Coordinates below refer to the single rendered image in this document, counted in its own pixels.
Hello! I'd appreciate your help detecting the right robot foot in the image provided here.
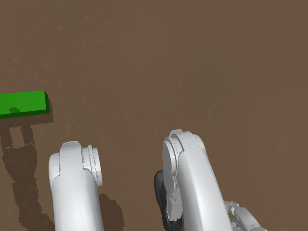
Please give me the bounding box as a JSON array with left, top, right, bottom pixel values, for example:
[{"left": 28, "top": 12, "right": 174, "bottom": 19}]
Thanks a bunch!
[{"left": 154, "top": 170, "right": 182, "bottom": 231}]

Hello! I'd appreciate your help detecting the right robot hand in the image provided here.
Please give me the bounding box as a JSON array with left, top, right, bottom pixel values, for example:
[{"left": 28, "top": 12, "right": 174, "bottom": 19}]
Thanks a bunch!
[{"left": 224, "top": 201, "right": 261, "bottom": 231}]

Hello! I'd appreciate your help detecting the carton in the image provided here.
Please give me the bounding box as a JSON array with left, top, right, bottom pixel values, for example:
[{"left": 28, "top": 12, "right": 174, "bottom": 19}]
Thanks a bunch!
[{"left": 0, "top": 90, "right": 50, "bottom": 119}]

